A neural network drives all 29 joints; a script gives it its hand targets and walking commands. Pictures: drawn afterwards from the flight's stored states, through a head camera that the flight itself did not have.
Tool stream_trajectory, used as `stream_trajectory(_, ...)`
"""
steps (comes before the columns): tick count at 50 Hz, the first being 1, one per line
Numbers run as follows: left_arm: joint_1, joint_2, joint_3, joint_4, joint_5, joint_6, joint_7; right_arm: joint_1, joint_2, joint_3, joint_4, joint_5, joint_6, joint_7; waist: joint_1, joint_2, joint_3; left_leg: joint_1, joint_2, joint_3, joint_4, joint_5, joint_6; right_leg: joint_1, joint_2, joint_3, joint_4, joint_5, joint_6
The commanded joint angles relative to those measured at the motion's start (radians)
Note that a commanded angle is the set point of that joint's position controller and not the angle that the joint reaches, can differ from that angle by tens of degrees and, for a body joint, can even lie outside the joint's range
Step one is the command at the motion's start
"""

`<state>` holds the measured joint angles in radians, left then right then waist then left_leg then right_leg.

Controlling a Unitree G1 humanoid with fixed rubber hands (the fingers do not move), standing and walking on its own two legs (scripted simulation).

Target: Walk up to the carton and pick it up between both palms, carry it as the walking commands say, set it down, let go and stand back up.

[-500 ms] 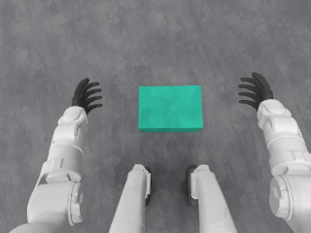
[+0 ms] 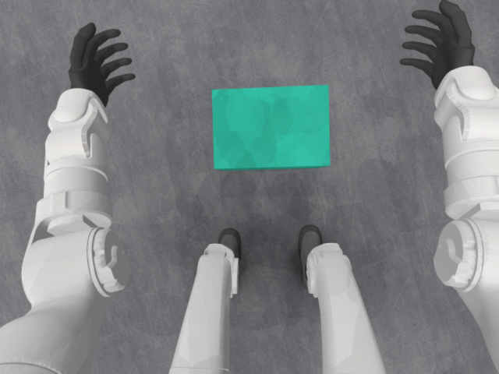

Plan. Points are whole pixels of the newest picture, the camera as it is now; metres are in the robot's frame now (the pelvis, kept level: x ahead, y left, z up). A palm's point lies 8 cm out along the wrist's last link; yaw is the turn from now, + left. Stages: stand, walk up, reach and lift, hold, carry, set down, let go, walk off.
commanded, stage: reach and lift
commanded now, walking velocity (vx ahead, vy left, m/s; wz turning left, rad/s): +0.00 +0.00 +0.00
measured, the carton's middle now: (270, 132) +0.49 +0.00 -0.56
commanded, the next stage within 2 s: none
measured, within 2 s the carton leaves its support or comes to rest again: neither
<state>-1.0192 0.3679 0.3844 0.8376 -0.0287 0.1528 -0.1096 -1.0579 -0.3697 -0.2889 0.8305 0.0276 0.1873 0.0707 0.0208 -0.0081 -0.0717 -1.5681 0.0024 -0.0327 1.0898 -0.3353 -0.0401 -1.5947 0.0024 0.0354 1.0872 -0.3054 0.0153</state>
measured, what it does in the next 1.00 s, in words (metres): lowers itself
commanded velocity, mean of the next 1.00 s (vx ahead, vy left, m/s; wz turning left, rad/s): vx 0.00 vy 0.00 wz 0.00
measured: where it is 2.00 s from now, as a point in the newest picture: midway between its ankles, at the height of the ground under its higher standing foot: (269, 270)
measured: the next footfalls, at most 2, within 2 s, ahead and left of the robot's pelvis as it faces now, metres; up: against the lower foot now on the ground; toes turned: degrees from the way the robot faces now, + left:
none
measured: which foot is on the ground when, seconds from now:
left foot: down 0.00-1.00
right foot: down 0.00-1.00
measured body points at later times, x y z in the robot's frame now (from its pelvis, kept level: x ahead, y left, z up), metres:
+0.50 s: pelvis -0.03 +0.01 -0.14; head +0.31 +0.00 +0.16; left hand +0.50 +0.25 -0.26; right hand +0.52 -0.23 -0.27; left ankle +0.06 +0.14 -0.61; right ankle +0.07 -0.12 -0.61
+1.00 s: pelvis -0.04 +0.00 -0.24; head +0.32 +0.00 +0.02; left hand +0.50 +0.24 -0.40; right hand +0.51 -0.23 -0.41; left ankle +0.06 +0.14 -0.61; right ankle +0.07 -0.12 -0.61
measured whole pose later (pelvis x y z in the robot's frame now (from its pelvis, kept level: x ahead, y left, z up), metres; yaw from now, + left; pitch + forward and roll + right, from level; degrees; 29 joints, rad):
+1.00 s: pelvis -0.04 +0.00 -0.24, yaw +0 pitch +43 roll +1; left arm -1.32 0.41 0.26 0.99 -0.14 0.12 0.02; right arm -1.33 -0.47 -0.20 1.01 0.13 0.13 -0.01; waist 0.02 0.00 0.21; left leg -2.23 -0.02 -0.04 2.06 -0.58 -0.05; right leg -2.26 0.02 0.05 2.04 -0.53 0.04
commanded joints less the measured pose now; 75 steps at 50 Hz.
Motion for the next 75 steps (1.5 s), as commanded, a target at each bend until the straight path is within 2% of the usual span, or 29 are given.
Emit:
stream_trajectory(1,-0.177,0.144,0.018,-0.079,0.013,-0.022,-0.002,-0.191,-0.118,-0.026,-0.07,-0.007,-0.024,0.006,0.01,-0.025,-0.953,0.336,-0.046,0.088,-0.014,0.381,0.002,0.638,0.039,-0.043,0.025,0.457,0.019)
stream_trajectory(6,-0.195,0.109,0.025,-0.008,0.049,-0.018,0.005,-0.204,-0.11,-0.053,0.013,-0.025,-0.033,0.016,0.008,-0.007,-0.811,0.215,-0.044,0.087,0.089,0.229,-0.002,0.384,0.043,-0.055,0.103,0.233,0.021)
stream_trajectory(9,-0.223,0.118,0.027,-0.022,0.045,-0.018,0.026,-0.234,-0.134,-0.059,0.005,-0.022,-0.039,0.009,0.015,-0.004,-0.866,0.2,-0.047,0.097,0.163,0.2,-0.007,0.316,0.048,-0.068,0.175,0.186,0.024)
stream_trajectory(15,-0.318,0.161,-0.011,-0.116,-0.026,-0.005,0.076,-0.331,-0.211,-0.034,-0.061,0.018,-0.037,-0.016,0.024,-0.014,-1.086,0.2,-0.053,0.117,0.305,0.209,-0.017,0.286,0.05,-0.095,0.329,0.186,0.029)
stream_trajectory(20,-0.353,0.171,-0.056,-0.127,-0.07,0.019,0.09,-0.36,-0.241,-0.003,-0.061,0.039,-0.017,-0.023,0.014,-0.027,-1.135,0.166,-0.051,0.121,0.396,0.176,-0.018,0.23,0.046,-0.11,0.426,0.156,0.031)
stream_trajectory(29,-0.392,0.168,-0.066,-0.062,-0.07,0.006,0.098,-0.393,-0.248,0.006,-0.016,0.042,-0.028,-0.029,0.011,-0.03,-1.038,0.023,-0.044,0.113,0.548,0.128,-0.012,0.081,0.035,-0.108,0.574,0.119,0.028)
stream_trajectory(44,-0.499,0.2,-0.093,0.027,-0.1,-0.038,0.126,-0.48,-0.257,0.058,0.058,0.089,-0.064,-0.069,0.012,-0.038,-0.933,-0.118,-0.02,0.113,0.762,0.069,-0.003,0.049,0.015,-0.086,0.782,0.095,0.027)
stream_trajectory(61,-0.607,0.228,-0.186,0.18,-0.166,-0.101,0.153,-0.596,-0.28,0.138,0.218,0.179,-0.132,-0.098,0.001,-0.015,-0.74,-0.179,0.01,0.079,0.951,0.072,0.003,-0.1,-0.016,-0.064,0.966,0.064,0.019)
stream_trajectory(63,-0.631,0.235,-0.202,0.192,-0.17,-0.107,0.156,-0.62,-0.287,0.138,0.235,0.19,-0.141,-0.103,-0.011,0.004,-0.706,-0.177,0.015,0.072,0.973,0.067,0.0,-0.144,-0.02,-0.06,0.984,0.056,0.018)
stream_trajectory(64,-0.649,0.23,-0.21,0.193,-0.176,-0.11,0.158,-0.636,-0.291,0.142,0.24,0.194,-0.147,-0.103,-0.008,0.015,-0.684,-0.198,0.013,0.072,0.98,0.06,-0.003,-0.157,-0.022,-0.058,0.993,0.042,0.012)
stream_trajectory(69,-0.665,0.247,-0.229,0.187,-0.199,-0.122,0.17,-0.628,-0.306,0.149,0.258,0.2,-0.162,-0.115,-0.017,0.017,-0.709,-0.161,0.009,0.067,1.017,0.124,-0.006,-0.132,-0.026,-0.056,1.033,0.107,0.009)
stream_trajectory(75,-0.631,0.235,-0.249,0.225,-0.216,-0.123,0.17,-0.602,-0.292,0.173,0.279,0.211,-0.164,-0.113,-0.016,0.002,-0.683,-0.164,0.006,0.063,1.032,0.133,-0.004,-0.129,-0.029,-0.051,1.045,0.118,0.007)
